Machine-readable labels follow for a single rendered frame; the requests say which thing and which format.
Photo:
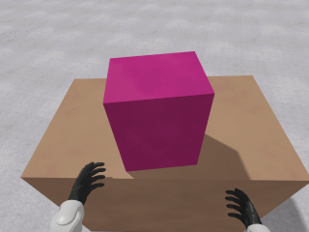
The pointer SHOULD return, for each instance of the pedestal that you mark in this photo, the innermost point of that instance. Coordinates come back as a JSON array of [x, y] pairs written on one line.
[[244, 147]]

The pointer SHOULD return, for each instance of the robot right hand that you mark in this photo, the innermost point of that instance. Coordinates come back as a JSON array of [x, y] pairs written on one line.
[[249, 214]]

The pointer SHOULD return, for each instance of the left robot forearm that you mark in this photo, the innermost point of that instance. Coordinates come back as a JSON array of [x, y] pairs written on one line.
[[69, 217]]

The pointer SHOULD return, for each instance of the carton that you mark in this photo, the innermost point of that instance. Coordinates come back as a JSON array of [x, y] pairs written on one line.
[[158, 107]]

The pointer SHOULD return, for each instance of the robot left hand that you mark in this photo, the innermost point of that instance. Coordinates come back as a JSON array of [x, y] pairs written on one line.
[[83, 183]]

